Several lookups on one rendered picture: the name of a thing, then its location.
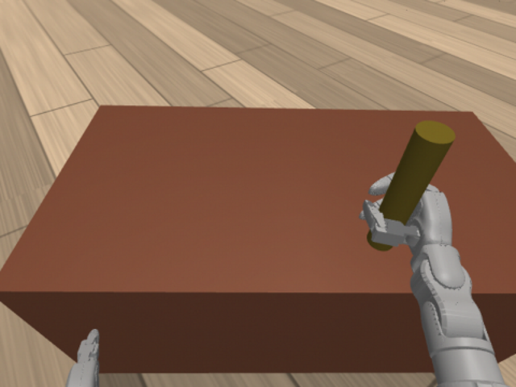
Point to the right robot hand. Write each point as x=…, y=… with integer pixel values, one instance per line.
x=430, y=221

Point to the can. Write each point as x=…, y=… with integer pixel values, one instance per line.
x=424, y=153

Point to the right robot arm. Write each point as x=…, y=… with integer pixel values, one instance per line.
x=457, y=341

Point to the left robot hand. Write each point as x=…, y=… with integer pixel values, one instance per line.
x=85, y=372

